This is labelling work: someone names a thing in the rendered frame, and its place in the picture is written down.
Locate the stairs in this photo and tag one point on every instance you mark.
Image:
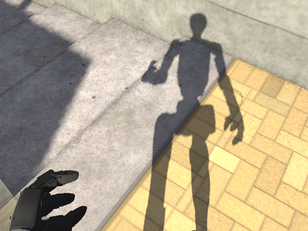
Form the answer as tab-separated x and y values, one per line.
59	71

